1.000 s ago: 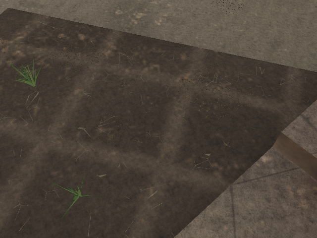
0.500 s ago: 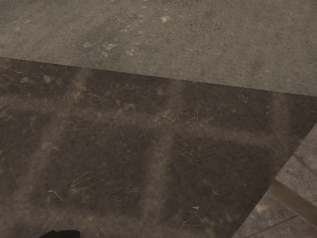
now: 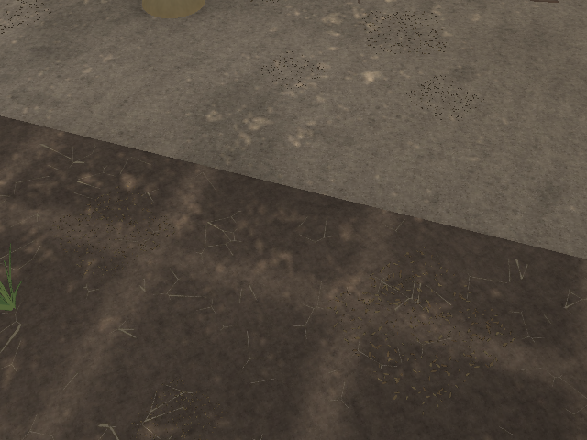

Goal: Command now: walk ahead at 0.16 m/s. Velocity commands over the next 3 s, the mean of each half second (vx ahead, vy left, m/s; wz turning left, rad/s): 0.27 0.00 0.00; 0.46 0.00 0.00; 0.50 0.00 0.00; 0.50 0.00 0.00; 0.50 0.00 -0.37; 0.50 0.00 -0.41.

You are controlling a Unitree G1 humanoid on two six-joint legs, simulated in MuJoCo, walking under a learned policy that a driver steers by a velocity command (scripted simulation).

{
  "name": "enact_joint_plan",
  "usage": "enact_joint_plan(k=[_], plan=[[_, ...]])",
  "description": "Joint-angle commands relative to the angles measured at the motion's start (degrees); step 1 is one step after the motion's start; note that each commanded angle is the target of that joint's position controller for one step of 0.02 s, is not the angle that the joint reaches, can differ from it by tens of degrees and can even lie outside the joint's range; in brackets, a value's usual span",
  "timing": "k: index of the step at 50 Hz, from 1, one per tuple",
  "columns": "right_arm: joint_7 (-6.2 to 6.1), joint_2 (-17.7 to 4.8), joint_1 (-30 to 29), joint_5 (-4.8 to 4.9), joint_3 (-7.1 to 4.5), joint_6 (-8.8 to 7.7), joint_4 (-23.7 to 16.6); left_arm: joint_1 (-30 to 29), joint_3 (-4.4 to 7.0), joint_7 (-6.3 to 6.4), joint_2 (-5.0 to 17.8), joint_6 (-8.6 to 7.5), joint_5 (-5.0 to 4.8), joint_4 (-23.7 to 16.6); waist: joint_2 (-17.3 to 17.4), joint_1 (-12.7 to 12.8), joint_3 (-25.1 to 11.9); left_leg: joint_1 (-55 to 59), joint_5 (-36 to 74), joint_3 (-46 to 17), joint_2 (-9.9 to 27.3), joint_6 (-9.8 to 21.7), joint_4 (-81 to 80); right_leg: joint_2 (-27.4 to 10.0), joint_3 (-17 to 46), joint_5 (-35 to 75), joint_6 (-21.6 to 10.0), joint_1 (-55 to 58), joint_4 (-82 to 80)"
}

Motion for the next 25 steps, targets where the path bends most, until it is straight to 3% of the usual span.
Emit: enact_joint_plan(k=[1, 2, 3, 4, 5, 6, 7, 9, 10, 11, 12, 16, 18, 20, 22, 23, 24, 25], plan=[[0.31, -4.99, 3.89, 0.26, -1.04, -1.04, -0.3, 1.23, 1.13, 0.4, 7.03, 0.52, 0.47, -1.5, -3.87, -3.23, -1.34, 7.72, 4.19, 1.74, -0.12, 1.1, -8.15, -13.02, 8.81, 31.44, -5.84, -0.73, 10.29], [0.03, -7.39, 10.44, -0.03, -1.85, -1.31, 2.83, 2.51, 0.64, -0.17, 5.29, 0.42, 1.16, -1.64, 0.16, -4.11, -5.49, 19.56, 23.32, 2.84, 0.87, 1.66, -5.84, -7.85, 5.68, 24.47, -3.9, -6.05, 20.81], [-0.33, -10.12, 17.98, -1.31, -2.08, -1.33, 4.71, 8.02, -0.53, -1.05, 1.58, -0.35, 1.01, -0.49, 10.59, -5.16, -14.62, 42.7, 54.4, -6.36, 12.76, 9.25, 6.81, -2.24, 3.62, -8.0, 0.59, -23.61, 40.69], [-0.34, -6.21, 20.02, -0.2, -0.71, -0.6, 4.98, 13.21, -1.27, -1.67, 1.58, -0.62, -0.69, 0.78, 11.5, -5.66, -23.56, 50.3, 57.1, -13.26, 19.28, 15.02, 10.72, -2.94, 8.74, -24.51, 2.52, -29.73, 50.62], [-0.2, -4.9, 18.97, 0.68, -0.2, 0.32, 4.62, 11.2, -0.46, -1.8, 4.97, -0.57, -1.81, 0.14, 6.3, -6.33, -23.07, 46.96, 46.97, -14.96, 19.18, 16.0, 9.15, -4.87, 11.49, -23.56, 3.28, -32.89, 53.97], [-0.63, -5.54, 14.45, 1.06, -0.18, 1.31, 3.75, 7.93, -0.11, -1.46, 5.74, 0.32, -2.12, -1.29, 2.14, -4.58, -20.06, 39.9, 25.48, -16.82, 18.84, 16.34, 5.65, -7.7, 9.71, -19.33, 4.26, -34.13, 53.34], [-1.33, -5.89, 10.15, 1.28, -0.09, 2.17, 2.32, 4.18, 0.06, -0.56, 5.36, 1.92, -2.28, -2.79, -0.62, -3.56, -14.39, 29.96, -4.13, -19.98, 18.65, 16.08, -1.15, -9.41, 7.22, -14.36, 5.02, -35.82, 50.64], [-2.61, -9.09, 6.61, -0.03, -1.03, 3.01, 1.38, -2.13, 1.03, 1.2, 7.24, 4.49, -0.99, -5.61, 2.0, -3.82, -6.48, 12.62, -42.67, -23.26, 16.49, 13.43, -12.56, -10.17, 5.25, -7.3, 4.54, -31.67, 48.41], [-2.92, -10.23, 5.5, -0.23, -1.46, 2.94, 1.09, -2.25, 1.3, 1.7, 6.97, 4.7, -0.36, -6.02, 4.78, -3.18, -4.19, 8.63, -49.44, -21.86, 14.31, 11.81, -15.4, -9.86, 4.47, -5.53, 3.99, -30.89, 47.09], [-3.14, -10.3, 4.9, -0.24, -1.75, 2.36, 0.58, -0.57, 1.61, 1.84, 6.43, 4.25, 0.18, -5.28, 5.15, -2.39, -3.93, 6.34, -49.93, -19.1, 12.05, 10.47, -16.49, -9.76, 4.15, -1.12, 3.44, -28.8, 44.35], [-3.46, -8.91, 5.8, 0.18, -1.68, 1.64, 1.05, 0.03, 1.82, 1.65, 5.21, 3.46, 0.31, -4.55, 5.24, -2.62, -3.57, 6.61, -47.22, -17.46, 11.08, 10.1, -16.52, -10.17, 5.14, 3.51, 3.11, -29.16, 43.03], [-4.23, -6.61, 11.1, 0.9, -1.91, 0.72, 2.94, -2.21, 2.08, 1.07, 3.35, 1.53, 0.37, -4.79, 3.79, -3.65, -4.08, 12.06, -44.29, -15.26, 11.18, 10.34, -16.29, -11.9, 5.34, 7.68, 2.14, -34.4, 38.08], [-4.42, -6.59, 11.64, 1.02, -2.09, 0.69, 2.58, -4.06, 2.32, 0.69, 3.91, 0.87, 0.0, -5.14, 2.76, -4.03, -3.33, 12.24, -42.25, -12.93, 10.29, 9.94, -16.58, -12.05, 4.98, 11.5, 2.32, -33.2, 29.38], [-4.71, -8.21, 10.63, 1.23, -2.66, 1.2, 1.84, -6.47, 1.65, 0.21, 2.26, 0.37, -0.05, -5.6, 4.13, -4.32, -2.85, 8.93, -38.57, -8.84, 8.97, 8.86, -16.45, -10.34, 3.18, 12.27, 3.11, -24.79, 16.05], [-4.23, -9.26, 10.92, 1.61, -3.1, 1.77, 1.87, -3.77, 1.84, -0.37, 3.02, 0.32, -0.36, -4.55, 5.86, -3.2, -4.19, 6.31, -41.89, -7.63, 9.27, 8.73, -14.94, -7.63, 0.19, 9.94, 3.24, -15.97, 11.03], [-4.21, -7.76, 11.95, 2.6, -2.88, 2.15, 1.43, -3.13, 2.55, -0.5, 4.94, 0.19, -0.28, -3.8, 2.38, -3.14, -3.23, 4.34, -45.46, -6.94, 7.94, 7.76, -15.42, -6.29, -0.49, 10.81, 2.1, -13.47, 7.39], [-4.38, -6.45, 11.97, 2.86, -2.41, 2.42, 0.98, -3.87, 3.25, -0.59, 5.75, 0.02, -0.01, -2.97, -1.46, -3.13, -1.33, 4.33, -46.5, -5.04, 6.06, 6.08, -15.69, -4.75, -1.02, 10.65, 0.71, -14.14, 5.63], [-4.48, -6.45, 11.71, 2.67, -2.23, 2.67, 1.04, -4.05, 3.27, -0.7, 4.19, -0.28, 0.04, -2.38, -2.0, -2.45, -0.16, 5.41, -45.91, -3.6, 5.26, 4.76, -14.26, -4.03, -1.34, 10.07, -0.27, -14.03, 3.36]])
Next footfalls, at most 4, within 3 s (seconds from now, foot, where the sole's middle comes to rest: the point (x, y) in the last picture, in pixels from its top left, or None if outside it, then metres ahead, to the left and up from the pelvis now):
0.04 left None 0.17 0.11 -0.81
0.44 right None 0.18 -0.17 -0.76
0.88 left None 0.33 0.10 -0.81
1.32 right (388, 384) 0.65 -0.15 -0.81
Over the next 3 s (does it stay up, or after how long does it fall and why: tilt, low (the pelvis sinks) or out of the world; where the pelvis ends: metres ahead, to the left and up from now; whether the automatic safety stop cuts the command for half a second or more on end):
stays up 1.57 -0.20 -0.14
